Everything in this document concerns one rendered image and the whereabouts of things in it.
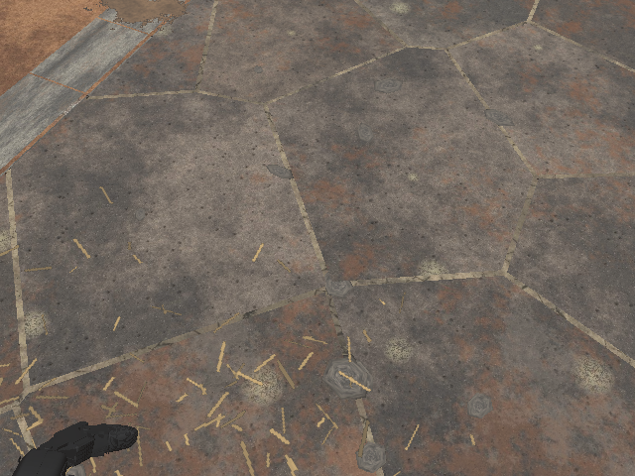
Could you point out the robot left hand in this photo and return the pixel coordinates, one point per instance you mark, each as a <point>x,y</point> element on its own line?
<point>73,445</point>

